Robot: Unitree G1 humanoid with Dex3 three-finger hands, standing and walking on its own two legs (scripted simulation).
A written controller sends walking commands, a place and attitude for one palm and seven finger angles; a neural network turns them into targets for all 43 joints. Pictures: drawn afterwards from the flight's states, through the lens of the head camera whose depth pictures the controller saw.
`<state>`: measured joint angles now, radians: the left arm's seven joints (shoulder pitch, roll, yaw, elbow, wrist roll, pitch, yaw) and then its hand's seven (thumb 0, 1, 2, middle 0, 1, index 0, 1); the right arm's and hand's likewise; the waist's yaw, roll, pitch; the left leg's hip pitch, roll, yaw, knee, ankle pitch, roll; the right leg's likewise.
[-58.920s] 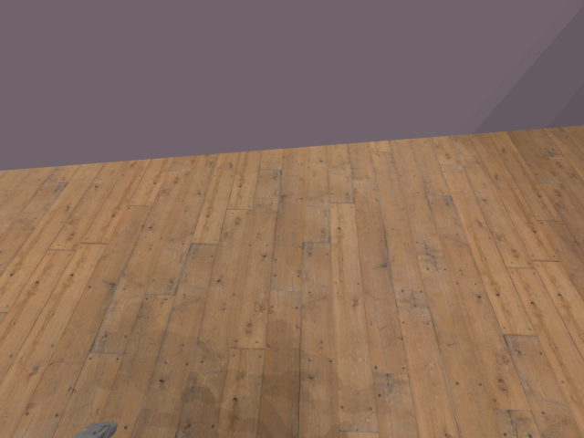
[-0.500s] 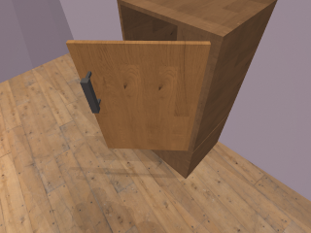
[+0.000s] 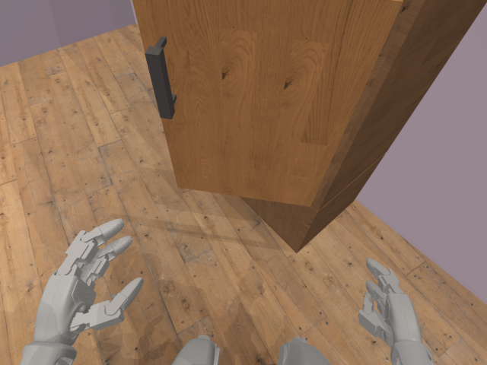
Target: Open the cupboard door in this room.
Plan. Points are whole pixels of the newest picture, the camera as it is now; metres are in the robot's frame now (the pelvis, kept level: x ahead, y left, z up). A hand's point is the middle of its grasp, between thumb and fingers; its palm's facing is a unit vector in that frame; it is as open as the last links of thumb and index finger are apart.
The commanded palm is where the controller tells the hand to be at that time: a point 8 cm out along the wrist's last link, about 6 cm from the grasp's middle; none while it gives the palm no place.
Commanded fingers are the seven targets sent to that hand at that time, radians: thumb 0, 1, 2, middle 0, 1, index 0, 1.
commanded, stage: raise the hand with hooked fingers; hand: left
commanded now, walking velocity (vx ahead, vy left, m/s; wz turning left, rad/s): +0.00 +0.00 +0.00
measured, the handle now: (164, 79) +0.58 +0.23 +0.11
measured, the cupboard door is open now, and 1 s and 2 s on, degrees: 41 41 41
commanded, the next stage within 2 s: move the hooked fingers beside the handle in 1.52 s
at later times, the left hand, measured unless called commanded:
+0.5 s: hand (92, 238) +0.26 +0.25 +0.08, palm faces -0.01 -1.00 -0.06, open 12.5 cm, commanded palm +0.24 +0.30 +0.09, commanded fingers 0.00 -0.38 0.35 -0.29 -1.12 -0.29 -1.12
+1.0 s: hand (65, 180) +0.32 +0.29 +0.13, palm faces +0.02 -1.00 -0.05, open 14.0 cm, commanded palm +0.29 +0.34 +0.14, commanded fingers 0.00 -0.50 0.30 -0.30 -1.20 -0.30 -1.20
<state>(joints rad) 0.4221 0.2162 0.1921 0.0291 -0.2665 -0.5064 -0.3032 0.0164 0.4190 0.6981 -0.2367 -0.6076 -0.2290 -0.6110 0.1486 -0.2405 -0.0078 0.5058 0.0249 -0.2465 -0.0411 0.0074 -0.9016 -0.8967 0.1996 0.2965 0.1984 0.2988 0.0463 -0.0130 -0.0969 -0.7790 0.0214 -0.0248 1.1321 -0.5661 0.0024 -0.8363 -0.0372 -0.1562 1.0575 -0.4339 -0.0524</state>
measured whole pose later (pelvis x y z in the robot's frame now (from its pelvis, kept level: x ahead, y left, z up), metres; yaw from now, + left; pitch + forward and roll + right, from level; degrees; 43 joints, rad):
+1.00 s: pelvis +0.03 +0.02 +0.05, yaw -1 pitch +8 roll -2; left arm -0.04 0.41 0.43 0.37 -0.34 -0.21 -0.48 -0.01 -0.50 0.31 -0.30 -1.20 -0.30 -1.20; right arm 0.27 -0.27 0.06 0.59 0.04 -0.22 -0.08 0.01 -0.90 -0.90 0.21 0.30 0.20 0.30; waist 0.01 0.03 -0.06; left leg -0.49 0.01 0.02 0.82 -0.46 0.03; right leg -0.56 -0.03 -0.12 0.75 -0.32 -0.01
